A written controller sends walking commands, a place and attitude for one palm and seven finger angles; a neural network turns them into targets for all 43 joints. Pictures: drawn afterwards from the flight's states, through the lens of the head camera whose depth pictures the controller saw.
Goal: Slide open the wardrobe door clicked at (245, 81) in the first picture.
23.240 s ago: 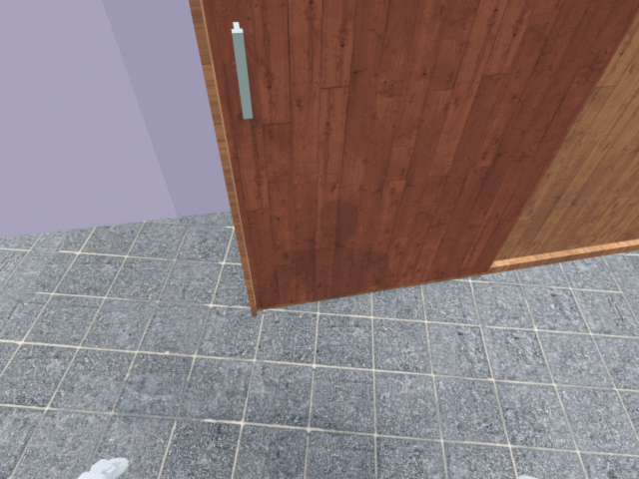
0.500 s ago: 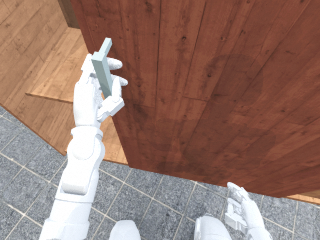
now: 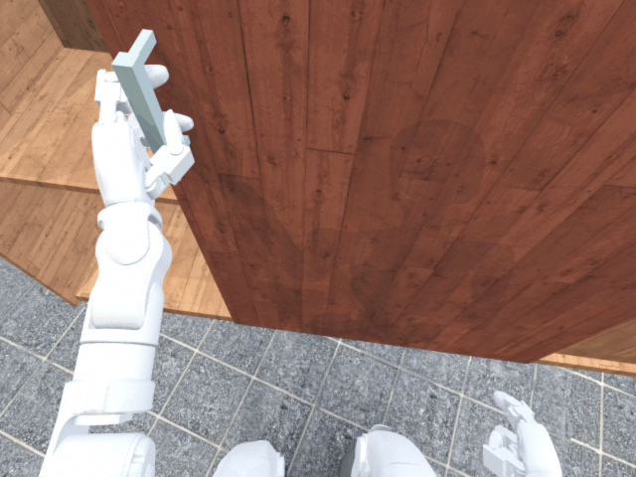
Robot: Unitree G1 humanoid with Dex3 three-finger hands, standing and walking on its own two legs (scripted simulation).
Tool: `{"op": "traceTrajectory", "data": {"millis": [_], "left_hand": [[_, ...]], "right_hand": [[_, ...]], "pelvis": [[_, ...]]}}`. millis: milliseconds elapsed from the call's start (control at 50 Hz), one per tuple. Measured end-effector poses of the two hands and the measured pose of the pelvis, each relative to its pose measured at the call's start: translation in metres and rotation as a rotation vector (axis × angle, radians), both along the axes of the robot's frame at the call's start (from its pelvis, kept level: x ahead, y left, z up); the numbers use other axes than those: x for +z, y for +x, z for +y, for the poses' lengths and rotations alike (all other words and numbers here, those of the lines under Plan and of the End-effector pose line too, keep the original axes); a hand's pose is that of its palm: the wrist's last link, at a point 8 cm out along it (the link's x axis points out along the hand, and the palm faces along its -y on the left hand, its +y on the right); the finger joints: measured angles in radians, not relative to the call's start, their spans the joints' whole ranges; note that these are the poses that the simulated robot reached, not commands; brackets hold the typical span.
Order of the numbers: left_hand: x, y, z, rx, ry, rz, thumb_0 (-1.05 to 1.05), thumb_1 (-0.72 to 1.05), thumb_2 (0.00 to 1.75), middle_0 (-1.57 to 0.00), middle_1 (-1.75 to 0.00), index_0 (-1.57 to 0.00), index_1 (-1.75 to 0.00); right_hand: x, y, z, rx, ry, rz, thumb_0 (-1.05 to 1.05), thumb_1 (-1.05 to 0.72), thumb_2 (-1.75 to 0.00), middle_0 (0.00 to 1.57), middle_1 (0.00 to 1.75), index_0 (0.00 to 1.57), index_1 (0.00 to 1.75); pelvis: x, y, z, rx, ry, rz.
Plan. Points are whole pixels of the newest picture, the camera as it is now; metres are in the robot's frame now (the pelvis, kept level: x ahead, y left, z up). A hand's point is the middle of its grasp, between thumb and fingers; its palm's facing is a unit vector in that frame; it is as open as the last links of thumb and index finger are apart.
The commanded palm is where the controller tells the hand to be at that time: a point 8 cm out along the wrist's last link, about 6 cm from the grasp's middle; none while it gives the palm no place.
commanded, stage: stop walking and hold the door there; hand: left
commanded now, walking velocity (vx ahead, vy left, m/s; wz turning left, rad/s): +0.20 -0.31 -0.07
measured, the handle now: (160, 113) +0.44 +0.24 +0.15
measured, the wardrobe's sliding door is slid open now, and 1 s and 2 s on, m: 0.52 0.52 0.52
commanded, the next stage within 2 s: none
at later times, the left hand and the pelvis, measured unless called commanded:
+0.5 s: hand (177, 149) +0.40 +0.21 +0.15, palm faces +0.47 -0.83 -0.28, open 6.2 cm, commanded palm +0.36 +0.24 +0.13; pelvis +0.00 -0.07 +0.00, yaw -6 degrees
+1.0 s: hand (178, 150) +0.40 +0.21 +0.15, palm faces +0.41 -0.88 -0.23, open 6.0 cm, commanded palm +0.36 +0.23 +0.13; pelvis -0.05 -0.05 +0.01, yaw -10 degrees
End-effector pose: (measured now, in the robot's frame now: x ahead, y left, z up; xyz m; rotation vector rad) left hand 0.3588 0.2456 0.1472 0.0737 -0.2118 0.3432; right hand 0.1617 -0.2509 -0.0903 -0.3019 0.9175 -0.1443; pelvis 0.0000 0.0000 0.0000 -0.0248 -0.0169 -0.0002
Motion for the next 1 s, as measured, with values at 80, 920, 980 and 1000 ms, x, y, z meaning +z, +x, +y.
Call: {"op": "traceTrajectory", "data": {"millis": [80, 920, 980, 1000], "left_hand": [[0.002, -0.001, -0.001, 0.004, -0.033, 0.028, 0.0, 0.83, 0.86, -0.3, -1.4, -0.12, -1.26], [0.014, -0.003, 0.002, 0.098, 0.137, 0.21, -0.06, 0.74, 0.82, -0.38, -1.33, -0.23, -1.36], [0.015, -0.004, 0.001, 0.108, 0.122, 0.227, -0.06, 0.74, 0.82, -0.37, -1.3, -0.24, -1.35], [0.015, -0.004, 0.001, 0.108, 0.117, 0.231, -0.06, 0.74, 0.81, -0.37, -1.29, -0.25, -1.35]], "right_hand": [[0.012, -0.009, 0.005, 0.039, 0.037, 0.035, 0.02, -0.91, -0.9, 0.2, 0.3, 0.2, 0.3], [-0.013, -0.161, -0.049, -0.256, 0.077, 0.061, 0.02, -0.9, -0.9, 0.21, 0.3, 0.2, 0.3], [-0.015, -0.169, -0.052, -0.278, 0.079, 0.058, 0.02, -0.9, -0.9, 0.21, 0.3, 0.2, 0.3], [-0.015, -0.171, -0.054, -0.286, 0.073, 0.058, 0.02, -0.9, -0.9, 0.21, 0.3, 0.21, 0.3]], "pelvis": [[0.013, -0.001, -0.011, -0.017, -0.057, -0.007], [0.007, -0.041, -0.051, -0.186, 0.006, 0.005], [0.008, -0.048, -0.049, -0.182, 0.0, 0.003], [0.008, -0.05, -0.048, -0.182, 0.001, 0.002]]}}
